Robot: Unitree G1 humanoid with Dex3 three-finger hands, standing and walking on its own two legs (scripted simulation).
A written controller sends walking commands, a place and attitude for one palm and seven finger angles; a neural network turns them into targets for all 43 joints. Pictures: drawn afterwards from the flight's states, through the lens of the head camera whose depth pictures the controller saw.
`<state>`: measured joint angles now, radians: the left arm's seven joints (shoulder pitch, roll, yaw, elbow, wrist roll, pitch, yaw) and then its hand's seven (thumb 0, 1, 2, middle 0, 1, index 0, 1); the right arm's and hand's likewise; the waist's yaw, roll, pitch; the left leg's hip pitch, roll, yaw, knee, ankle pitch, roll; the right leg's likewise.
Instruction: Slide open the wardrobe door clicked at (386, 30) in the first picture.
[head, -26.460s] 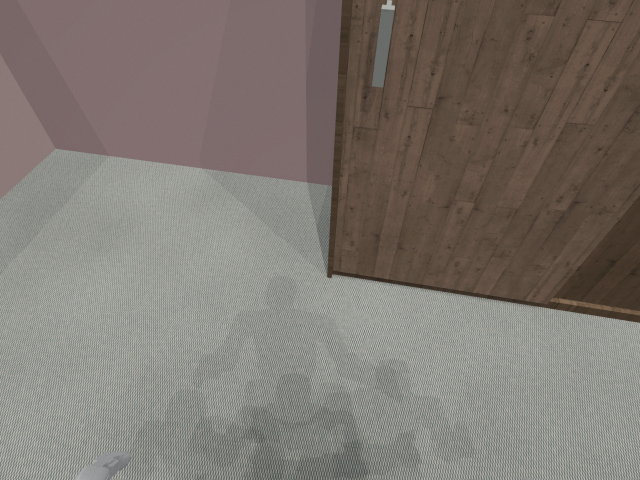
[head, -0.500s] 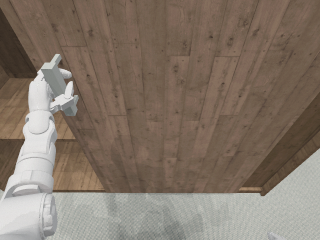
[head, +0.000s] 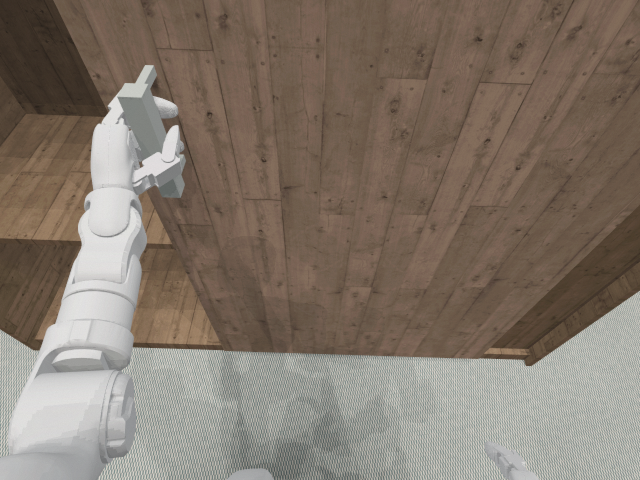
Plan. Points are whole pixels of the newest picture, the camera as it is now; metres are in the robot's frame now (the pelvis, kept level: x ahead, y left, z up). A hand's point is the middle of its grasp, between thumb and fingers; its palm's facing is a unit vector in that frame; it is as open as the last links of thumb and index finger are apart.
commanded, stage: stop walking and hold the door there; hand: left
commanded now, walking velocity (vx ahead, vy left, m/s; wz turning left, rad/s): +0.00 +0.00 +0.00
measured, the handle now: (161, 135) +0.48 +0.23 +0.15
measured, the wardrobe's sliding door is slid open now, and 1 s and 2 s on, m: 0.60 0.60 0.60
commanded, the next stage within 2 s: loosen the grip on the handle in 0.40 s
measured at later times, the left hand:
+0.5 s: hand (172, 160) +0.44 +0.21 +0.15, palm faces +0.23 -0.96 -0.15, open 5.7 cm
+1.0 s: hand (165, 160) +0.44 +0.22 +0.14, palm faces +0.25 -0.96 -0.16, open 13.8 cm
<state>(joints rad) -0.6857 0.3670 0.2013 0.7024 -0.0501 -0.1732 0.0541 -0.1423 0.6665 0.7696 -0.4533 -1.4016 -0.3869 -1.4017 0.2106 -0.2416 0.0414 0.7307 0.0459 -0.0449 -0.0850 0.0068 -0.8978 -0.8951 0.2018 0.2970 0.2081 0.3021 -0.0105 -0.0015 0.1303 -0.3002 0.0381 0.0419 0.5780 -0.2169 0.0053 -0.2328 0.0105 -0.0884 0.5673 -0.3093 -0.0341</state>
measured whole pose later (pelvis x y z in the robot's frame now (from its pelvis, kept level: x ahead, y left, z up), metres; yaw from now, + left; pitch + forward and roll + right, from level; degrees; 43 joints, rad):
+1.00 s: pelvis -0.02 +0.00 +0.00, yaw -2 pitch +4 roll +0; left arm -0.73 0.43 0.28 0.91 -0.01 -0.21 0.04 -0.01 -0.46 0.24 -0.35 -1.28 -0.30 -1.28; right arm 0.35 -0.27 0.01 0.72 0.04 -0.14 -0.05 0.01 -0.90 -0.90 0.20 0.30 0.20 0.30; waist -0.07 -0.01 -0.03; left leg -0.45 0.04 0.06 0.61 -0.23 0.02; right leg -0.40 0.01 -0.06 0.60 -0.28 -0.03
